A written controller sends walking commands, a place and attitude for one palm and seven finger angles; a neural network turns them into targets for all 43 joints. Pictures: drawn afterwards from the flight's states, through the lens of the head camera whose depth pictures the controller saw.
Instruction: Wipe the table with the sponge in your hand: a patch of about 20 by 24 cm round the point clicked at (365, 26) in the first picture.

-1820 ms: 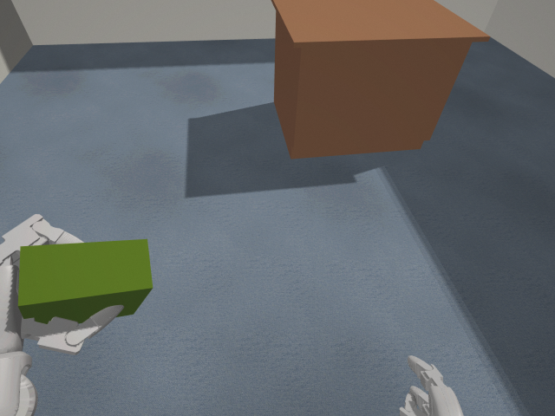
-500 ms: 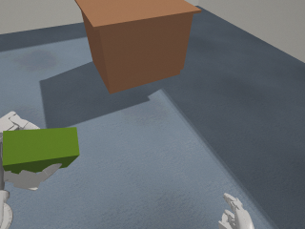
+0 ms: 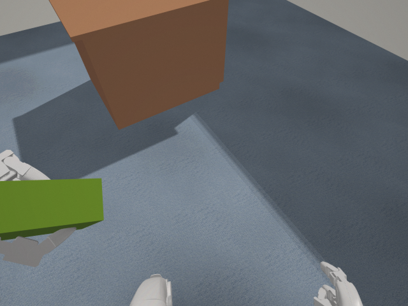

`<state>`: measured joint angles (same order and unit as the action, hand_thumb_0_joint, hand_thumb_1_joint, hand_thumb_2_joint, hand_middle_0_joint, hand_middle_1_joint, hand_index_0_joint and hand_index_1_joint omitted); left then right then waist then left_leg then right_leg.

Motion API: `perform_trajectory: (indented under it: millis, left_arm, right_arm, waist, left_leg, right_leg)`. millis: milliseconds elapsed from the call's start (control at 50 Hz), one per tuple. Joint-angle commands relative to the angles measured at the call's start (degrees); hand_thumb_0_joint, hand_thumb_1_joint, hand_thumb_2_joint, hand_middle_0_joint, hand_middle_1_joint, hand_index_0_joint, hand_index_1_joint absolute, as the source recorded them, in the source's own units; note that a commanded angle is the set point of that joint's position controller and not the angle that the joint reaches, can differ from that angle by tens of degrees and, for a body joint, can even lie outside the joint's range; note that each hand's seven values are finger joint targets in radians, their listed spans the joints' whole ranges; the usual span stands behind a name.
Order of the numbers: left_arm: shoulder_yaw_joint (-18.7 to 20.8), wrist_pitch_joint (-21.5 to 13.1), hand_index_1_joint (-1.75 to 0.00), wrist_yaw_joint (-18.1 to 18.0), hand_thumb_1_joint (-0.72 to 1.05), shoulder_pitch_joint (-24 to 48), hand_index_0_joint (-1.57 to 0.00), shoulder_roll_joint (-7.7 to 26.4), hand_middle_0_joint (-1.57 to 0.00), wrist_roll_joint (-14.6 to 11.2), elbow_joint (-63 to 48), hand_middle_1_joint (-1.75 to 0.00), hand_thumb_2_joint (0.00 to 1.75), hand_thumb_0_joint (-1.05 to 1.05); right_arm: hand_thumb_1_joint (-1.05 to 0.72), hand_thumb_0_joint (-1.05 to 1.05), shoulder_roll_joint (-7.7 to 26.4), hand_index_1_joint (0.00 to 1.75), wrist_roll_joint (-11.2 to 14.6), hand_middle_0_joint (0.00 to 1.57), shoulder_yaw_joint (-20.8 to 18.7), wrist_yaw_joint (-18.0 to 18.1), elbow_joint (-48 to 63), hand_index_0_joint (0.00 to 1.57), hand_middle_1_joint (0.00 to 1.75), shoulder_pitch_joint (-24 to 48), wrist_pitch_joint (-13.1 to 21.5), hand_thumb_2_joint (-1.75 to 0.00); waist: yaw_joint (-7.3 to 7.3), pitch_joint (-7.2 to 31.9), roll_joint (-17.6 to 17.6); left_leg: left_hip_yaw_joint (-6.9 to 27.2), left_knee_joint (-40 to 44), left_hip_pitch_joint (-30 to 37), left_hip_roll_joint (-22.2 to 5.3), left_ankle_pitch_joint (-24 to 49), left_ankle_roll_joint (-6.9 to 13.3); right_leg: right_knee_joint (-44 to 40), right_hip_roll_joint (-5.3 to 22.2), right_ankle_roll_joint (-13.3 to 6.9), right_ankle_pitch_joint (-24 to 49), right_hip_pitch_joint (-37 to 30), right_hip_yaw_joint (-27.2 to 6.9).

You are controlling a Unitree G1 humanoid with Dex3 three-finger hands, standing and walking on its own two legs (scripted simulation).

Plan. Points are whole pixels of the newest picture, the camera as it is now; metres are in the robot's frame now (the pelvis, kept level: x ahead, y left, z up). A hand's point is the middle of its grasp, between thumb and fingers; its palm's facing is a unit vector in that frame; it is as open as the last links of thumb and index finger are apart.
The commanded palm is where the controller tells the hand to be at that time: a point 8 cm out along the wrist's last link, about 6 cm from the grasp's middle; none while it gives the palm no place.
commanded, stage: walk to a spot facing it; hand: left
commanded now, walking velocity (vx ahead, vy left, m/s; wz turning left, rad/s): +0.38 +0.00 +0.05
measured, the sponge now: (61, 209) +0.22 +0.20 +0.16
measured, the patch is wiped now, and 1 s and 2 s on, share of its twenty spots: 0.00 0.00 0.00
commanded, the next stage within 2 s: none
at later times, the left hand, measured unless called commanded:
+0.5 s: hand (76, 105) +0.39 +0.23 +0.19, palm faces +0.38 -0.80 -0.47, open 9.4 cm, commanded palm +0.34 +0.27 +0.18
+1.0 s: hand (118, 58) +0.55 +0.20 +0.18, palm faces +0.46 -0.79 -0.41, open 9.3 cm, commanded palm +0.50 +0.24 +0.18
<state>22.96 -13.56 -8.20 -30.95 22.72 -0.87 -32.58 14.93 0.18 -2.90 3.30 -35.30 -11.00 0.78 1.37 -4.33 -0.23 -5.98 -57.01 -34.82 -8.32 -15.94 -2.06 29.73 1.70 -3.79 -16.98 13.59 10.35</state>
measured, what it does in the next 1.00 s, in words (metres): walks ahead: left foot, then right foot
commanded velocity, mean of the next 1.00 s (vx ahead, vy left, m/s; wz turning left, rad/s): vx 0.38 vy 0.00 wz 0.06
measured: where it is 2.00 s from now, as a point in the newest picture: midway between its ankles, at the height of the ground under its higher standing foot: (228, 212)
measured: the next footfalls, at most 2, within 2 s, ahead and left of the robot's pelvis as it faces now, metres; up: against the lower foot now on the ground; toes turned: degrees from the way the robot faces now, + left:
left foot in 0.16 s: +0.19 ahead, +0.14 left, +0.00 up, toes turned +12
right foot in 0.58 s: +0.31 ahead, -0.14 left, +0.00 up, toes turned -13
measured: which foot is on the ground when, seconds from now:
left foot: up 0.00-0.14, down 0.16-0.60, up 0.62-1.00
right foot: down 0.00-0.18, up 0.20-0.56, down 0.58-1.00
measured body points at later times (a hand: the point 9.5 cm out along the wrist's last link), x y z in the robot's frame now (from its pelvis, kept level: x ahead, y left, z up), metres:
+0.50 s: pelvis +0.17 +0.00 +0.01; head +0.20 -0.01 +0.46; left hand +0.37 +0.27 +0.22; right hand +0.32 -0.19 -0.10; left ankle +0.15 +0.13 -0.74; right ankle +0.24 -0.14 -0.69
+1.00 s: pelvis +0.34 -0.05 -0.01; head +0.37 -0.04 +0.44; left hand +0.52 +0.24 +0.20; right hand +0.51 -0.31 -0.09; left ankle +0.42 +0.08 -0.73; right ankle +0.28 -0.14 -0.74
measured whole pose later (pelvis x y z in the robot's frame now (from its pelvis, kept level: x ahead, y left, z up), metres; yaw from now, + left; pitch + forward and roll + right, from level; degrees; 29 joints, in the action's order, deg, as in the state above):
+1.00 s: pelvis +0.34 -0.05 -0.01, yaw +1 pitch +0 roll +1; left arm 21.9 -12.4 -10.4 -27.8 21.3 -1.2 -32.6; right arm 14.5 0.3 -2.9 3.9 -32.7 -13.9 1.9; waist -1.3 -2.5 1.7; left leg -11.7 -34.2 -22.6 -5.1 -13.2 -0.4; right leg 32.4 5.1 -0.7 -23.9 7.9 12.6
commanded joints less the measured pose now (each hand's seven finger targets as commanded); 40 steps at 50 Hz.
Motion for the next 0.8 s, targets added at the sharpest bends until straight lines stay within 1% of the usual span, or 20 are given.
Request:
perform_trajectory:
  millis: [0,80,120,140,160,180,200,220,260,320,460,520,540,560,580,600,620,640,680,780]
  left_arm:
    - [6.32,-2.17,-1.6,-2.36,0.1,4.2,-1.2,8.04,-1.2,-0.84,-7.97,-1.6,1.3,0.0]
    - [3.49,-1.76,-1.6,-2.75,0.1,9.76,-1.2,7.51,-1.2,-0.46,-8.85,-1.6,1.3,0.0]
    - [3.45,-2.61,-1.6,-2.9,0.1,13.1,-1.2,8.23,-1.2,-0.3,-11.18,-1.6,1.3,0.0]
    - [4.0,-3.08,-1.6,-3.0,0.1,13.55,-1.2,8.23,-1.2,-0.28,-12.35,-1.6,1.3,0.0]
    - [3.39,-3.96,-1.6,-2.69,0.1,13.8,-1.2,8.19,-1.2,-0.82,-12.13,-1.6,1.3,0.0]
    - [4.6,-4.2,-1.6,-2.43,0.1,14.57,-1.2,11.26,-1.2,-0.38,-13.15,-1.6,1.3,0.0]
    - [5.51,-4.09,-1.6,-2.18,0.1,15.23,-1.2,11.73,-1.2,-0.28,-14.14,-1.6,1.3,0.0]
    - [5.66,-4.07,-1.6,-1.97,0.1,13.53,-1.2,10.75,-1.2,-0.36,-15.65,-1.6,1.3,0.0]
    - [6.77,-3.64,-1.6,-1.78,0.1,8.14,-1.2,10.04,-1.2,-0.81,-16.98,-1.6,1.3,0.0]
    - [5.14,-2.79,-1.6,-1.27,0.1,4.78,-1.2,6.15,-1.2,-0.86,-13.9,-1.6,1.3,0.0]
    - [2.82,-1.52,-1.6,-0.66,0.1,9.53,-1.2,4.88,-1.2,-0.58,-5.39,-1.6,1.3,0.0]
    - [2.26,-0.9,-1.6,-0.82,0.1,11.2,-1.2,5.53,-1.2,-0.1,-5.7,-1.6,1.3,0.0]
    - [2.58,-0.5,-1.6,-1.0,0.1,11.92,-1.2,6.83,-1.2,0.21,-6.65,-1.6,1.3,0.0]
    - [2.91,-0.08,-1.6,-1.34,0.1,12.75,-1.2,8.67,-1.2,1.0,-7.66,-1.6,1.3,0.0]
    - [7.73,-0.62,-1.6,-2.12,0.1,12.95,-1.2,13.29,-1.2,0.2,-10.12,-1.6,1.3,0.0]
    - [7.82,-1.12,-1.6,-1.62,0.1,11.92,-1.2,12.38,-1.2,-1.03,-9.55,-1.6,1.3,0.0]
    - [8.57,-1.38,-1.6,-1.44,0.1,9.64,-1.2,13.05,-1.2,-1.0,-11.23,-1.6,1.3,0.0]
    - [8.85,-1.99,-1.6,-1.34,0.1,8.38,-1.2,12.52,-1.2,-0.93,-13.16,-1.6,1.3,0.0]
    - [9.56,-2.25,-1.6,-1.39,0.1,4.52,-1.2,11.37,-1.2,-0.72,-11.82,-1.6,1.3,0.0]
    - [8.94,-2.53,-1.6,-2.02,0.1,0.63,-1.2,9.12,-1.2,-1.54,-8.7,-1.6,1.3,0.0]
  right_arm:
    - [-0.9,0.0,1.84,0.3,-0.13,0.2,0.03,0.19,10.23,0.2,0.3,4.07,3.61,-0.9]
    - [-0.9,0.0,2.12,0.3,-0.17,0.2,0.01,0.75,10.83,0.2,0.3,2.57,4.08,-0.9]
    - [-0.9,0.0,3.4,0.3,-0.24,0.2,-0.8,1.47,10.59,0.2,0.3,0.52,4.59,-0.9]
    - [-0.9,0.0,4.77,0.3,-0.31,0.2,-1.24,1.47,11.08,0.2,0.3,1.13,4.69,-0.9]
    - [-0.9,0.0,4.44,0.3,-0.28,0.2,-0.67,1.02,11.31,0.2,0.3,2.0,4.91,-0.9]
    - [-0.9,0.0,2.9,0.3,-1.16,0.2,0.81,0.53,10.87,0.2,0.3,3.13,5.37,-0.9]
    - [-0.9,0.0,2.84,0.3,-0.82,0.2,0.32,-0.04,10.17,0.2,0.3,3.76,5.53,-0.9]
    - [-0.9,0.0,2.87,0.3,-0.31,0.2,-0.16,-0.36,9.61,0.2,0.3,4.09,5.75,-0.9]
    - [-0.9,0.0,2.98,0.3,-0.3,0.2,-0.38,-0.63,9.28,0.2,0.3,3.65,6.13,-0.9]
    - [-0.9,0.0,2.28,0.3,-0.34,0.2,-0.09,-0.91,8.73,0.2,0.3,2.63,6.53,-0.9]
    - [-0.9,0.0,2.02,0.3,0.03,0.2,0.17,0.98,8.48,0.2,0.3,2.93,7.12,-0.9]
    - [-0.9,0.0,1.7,0.3,0.29,0.2,0.45,1.11,8.06,0.2,0.3,3.5,6.98,-0.9]
    - [-0.9,0.0,1.02,0.3,0.56,0.2,0.55,1.03,7.89,0.2,0.3,3.69,6.76,-0.9]
    - [-0.9,0.0,-0.87,0.3,0.76,0.2,0.87,0.78,8.4,0.2,0.3,3.28,6.17,-0.9]
    - [-0.9,0.0,-0.17,0.3,0.31,0.2,1.59,0.74,9.94,0.2,0.3,6.79,6.53,-0.9]
    - [-0.9,0.0,1.58,0.3,0.09,0.2,0.05,0.32,7.72,0.2,0.3,4.48,6.79,-0.9]
    - [-0.9,0.0,1.88,0.3,0.25,0.2,0.03,-0.08,7.86,0.2,0.3,5.3,6.31,-0.9]
    - [-0.9,0.0,1.98,0.3,0.31,0.2,0.0,-0.35,7.35,0.2,0.3,5.88,5.51,-0.9]
    - [-0.9,0.0,1.43,0.3,0.51,0.2,0.28,-0.05,7.23,0.2,0.3,6.92,3.7,-0.9]
    - [-0.9,0.0,1.83,0.3,0.17,0.2,-0.15,-0.3,9.0,0.2,0.3,4.41,2.65,-0.9]
  waist:
    - [-2.5,8.29,7.38]
    - [-1.77,6.92,5.99]
    - [0.29,10.66,-0.88]
    - [0.2,13.3,-12.59]
    - [-0.6,13.59,-22.57]
    - [-0.18,12.39,-20.04]
    - [-0.08,9.38,-14.95]
    - [-0.56,8.68,-12.6]
    - [-1.44,9.81,-11.88]
    - [-1.19,9.15,-12.51]
    - [-0.78,6.3,-11.69]
    - [-2.06,9.52,-8.2]
    - [-2.59,11.96,-2.32]
    - [-2.25,13.88,12.49]
    - [-3.68,13.07,16.57]
    - [-2.88,14.78,14.39]
    - [-2.66,12.88,11.19]
    - [-2.07,11.29,7.38]
    - [-1.62,10.15,4.09]
    - [-1.42,9.29,5.09]
  left_leg:
    - [-3.79,14.32,5.25,1.45,1.6,1.37]
    - [-6.53,24.46,14.87,3.52,4.2,2.0]
    - [-4.76,30.44,29.04,3.54,5.74,3.77]
    - [10.18,34.15,37.77,-5.59,7.57,7.92]
    - [28.05,37.2,43.03,-16.76,14.1,13.36]
    - [34.86,40.46,38.87,-19.8,9.07,15.55]
    - [32.6,41.14,35.26,-19.82,5.79,16.31]
    - [25.98,40.3,34.58,-17.82,4.96,15.45]
    - [16.49,39.92,32.44,-14.7,6.17,12.77]
    - [7.38,42.02,28.15,-12.07,7.28,10.79]
    - [-0.43,41.37,26.94,-10.93,6.77,9.48]
    - [-3.83,26.27,25.04,-7.24,9.41,7.52]
    - [-4.98,14.23,20.75,-4.51,7.83,6.39]
    - [-6.83,-3.2,7.09,1.42,-3.29,4.42]
    - [-0.38,-15.52,-5.53,5.41,-18.06,2.81]
    - [6.32,-20.08,-3.52,3.33,-13.75,2.18]
    - [7.15,-22.69,-6.31,2.07,-9.93,1.49]
    - [7.41,-23.7,-7.25,0.81,-6.91,0.56]
    - [6.48,-21.52,-6.6,0.05,-4.28,-0.22]
    - [1.17,2.27,-0.63,-0.56,-0.73,0.29]
  right_leg:
    - [-11.32,15.01,-5.67,12.82,-6.77,-12.04]
    - [-6.36,13.55,-4.19,12.1,-5.83,-10.47]
    - [10.19,9.95,-1.03,18.51,-1.11,-6.4]
    - [22.93,4.49,2.27,8.05,8.02,-3.58]
    - [35.74,0.22,3.42,-17.01,19.1,-5.22]
    - [43.96,0.84,3.14,-17.24,22.37,-9.82]
    - [46.44,3.05,3.44,-14.93,25.24,-11.86]
    - [46.65,4.02,3.84,-12.59,27.46,-11.41]
    - [43.33,5.25,4.58,-7.88,27.07,-9.28]
    - [33.84,5.3,5.61,-2.42,22.73,-5.29]
    - [11.23,2.63,6.5,0.89,11.6,1.61]
    - [-0.9,-0.66,5.65,4.45,-2.25,4.75]
    - [-4.11,1.9,4.03,4.2,-9.08,0.02]
    - [-7.69,14.63,-1.64,5.64,-17.57,-19.56]
    - [-11.39,23.88,-7.57,13.97,-20.38,-37.74]
    - [-13.33,23.94,-6.06,2.59,-16.93,-36.66]
    - [-13.25,24.5,-7.15,-0.32,-16.37,-35.72]
    - [-13.03,23.65,-6.91,1.74,-14.24,-29.19]
    - [-12.54,20.57,-5.49,7.45,-10.96,-20.08]
    - [-11.75,17.5,-4.9,16.51,-8.4,-9.11]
